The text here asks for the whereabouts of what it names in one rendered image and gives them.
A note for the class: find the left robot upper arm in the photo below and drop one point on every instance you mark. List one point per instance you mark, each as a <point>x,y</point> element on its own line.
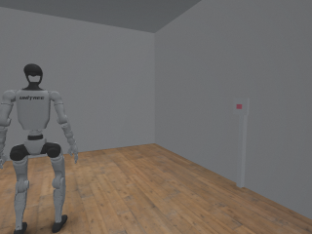
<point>6,107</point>

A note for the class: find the right robot thigh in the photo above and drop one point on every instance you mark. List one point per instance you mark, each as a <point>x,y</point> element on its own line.
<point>54,151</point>

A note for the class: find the right robot forearm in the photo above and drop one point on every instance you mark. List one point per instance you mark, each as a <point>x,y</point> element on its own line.
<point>68,132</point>

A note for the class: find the right robot upper arm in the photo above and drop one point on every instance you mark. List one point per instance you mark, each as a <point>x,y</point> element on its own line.
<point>59,107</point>

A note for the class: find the right robot hand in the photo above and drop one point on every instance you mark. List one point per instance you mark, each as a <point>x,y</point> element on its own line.
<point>75,151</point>

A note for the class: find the robot right foot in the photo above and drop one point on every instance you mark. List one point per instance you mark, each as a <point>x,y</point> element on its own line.
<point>58,225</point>

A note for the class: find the panel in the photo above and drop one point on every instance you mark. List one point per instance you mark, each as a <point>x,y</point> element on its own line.
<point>242,137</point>

